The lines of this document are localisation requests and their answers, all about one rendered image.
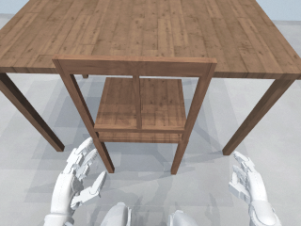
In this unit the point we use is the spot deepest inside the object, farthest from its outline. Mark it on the table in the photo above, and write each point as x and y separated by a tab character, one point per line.
238	33

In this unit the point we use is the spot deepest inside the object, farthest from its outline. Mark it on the right robot forearm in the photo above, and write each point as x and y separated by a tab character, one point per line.
263	213

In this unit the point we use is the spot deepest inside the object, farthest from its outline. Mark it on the right robot thigh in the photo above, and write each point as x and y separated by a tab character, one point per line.
180	219

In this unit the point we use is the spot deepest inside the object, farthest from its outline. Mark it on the left robot forearm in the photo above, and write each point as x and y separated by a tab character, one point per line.
58	219

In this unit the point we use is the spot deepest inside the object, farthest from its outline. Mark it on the chair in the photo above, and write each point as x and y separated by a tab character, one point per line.
134	109

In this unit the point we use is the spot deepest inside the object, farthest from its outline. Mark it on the robot right hand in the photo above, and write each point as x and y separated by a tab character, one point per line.
251	187

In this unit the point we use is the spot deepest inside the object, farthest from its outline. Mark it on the robot thigh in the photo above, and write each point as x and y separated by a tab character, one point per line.
180	219
118	215

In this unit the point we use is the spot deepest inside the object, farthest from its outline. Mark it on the robot left hand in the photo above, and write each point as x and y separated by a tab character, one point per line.
70	181

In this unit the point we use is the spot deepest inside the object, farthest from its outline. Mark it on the left robot thigh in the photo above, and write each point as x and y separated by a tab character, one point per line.
118	215

